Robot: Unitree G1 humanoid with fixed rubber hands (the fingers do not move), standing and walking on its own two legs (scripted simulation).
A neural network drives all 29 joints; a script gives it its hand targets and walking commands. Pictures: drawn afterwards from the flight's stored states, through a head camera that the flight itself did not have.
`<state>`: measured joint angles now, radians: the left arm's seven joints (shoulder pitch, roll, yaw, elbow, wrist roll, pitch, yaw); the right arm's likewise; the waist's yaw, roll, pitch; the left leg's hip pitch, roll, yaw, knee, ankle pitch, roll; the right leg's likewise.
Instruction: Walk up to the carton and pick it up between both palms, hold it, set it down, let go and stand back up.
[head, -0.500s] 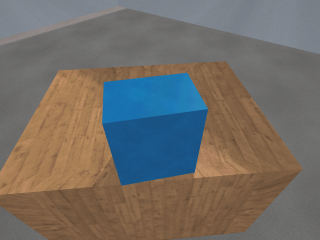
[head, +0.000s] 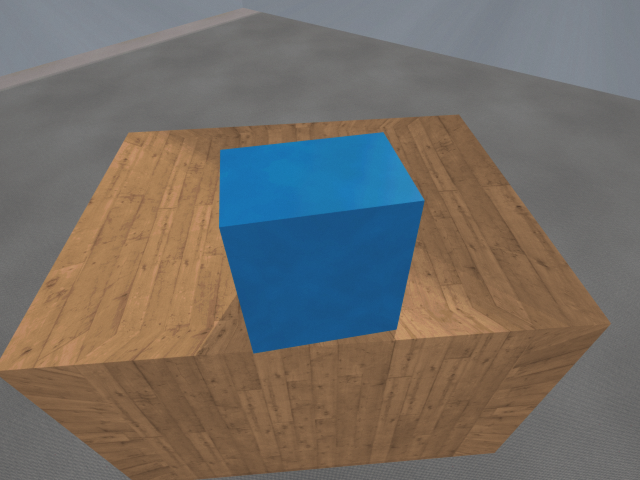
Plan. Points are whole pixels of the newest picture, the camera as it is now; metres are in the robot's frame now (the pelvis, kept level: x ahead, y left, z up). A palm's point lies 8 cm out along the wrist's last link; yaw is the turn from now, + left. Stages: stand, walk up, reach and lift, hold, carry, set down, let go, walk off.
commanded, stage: stand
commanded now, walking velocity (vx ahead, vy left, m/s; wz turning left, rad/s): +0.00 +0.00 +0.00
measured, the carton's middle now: (315, 247) +0.47 +0.02 +0.04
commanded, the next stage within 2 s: none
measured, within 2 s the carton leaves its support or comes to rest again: neither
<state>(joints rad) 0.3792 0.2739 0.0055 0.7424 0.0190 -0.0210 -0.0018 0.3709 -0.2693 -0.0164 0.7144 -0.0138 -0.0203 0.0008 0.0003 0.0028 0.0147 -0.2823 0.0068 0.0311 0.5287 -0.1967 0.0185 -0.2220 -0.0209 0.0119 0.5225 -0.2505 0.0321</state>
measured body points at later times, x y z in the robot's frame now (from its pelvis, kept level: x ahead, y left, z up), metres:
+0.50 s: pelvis +0.01 -0.01 +0.00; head +0.00 -0.01 +0.45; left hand +0.09 +0.25 -0.12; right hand +0.08 -0.28 -0.12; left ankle +0.06 +0.11 -0.73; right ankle +0.02 -0.14 -0.73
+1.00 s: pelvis +0.02 -0.01 +0.00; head +0.02 -0.01 +0.45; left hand +0.10 +0.25 -0.12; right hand +0.09 -0.28 -0.12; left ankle +0.06 +0.11 -0.73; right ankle +0.02 -0.14 -0.73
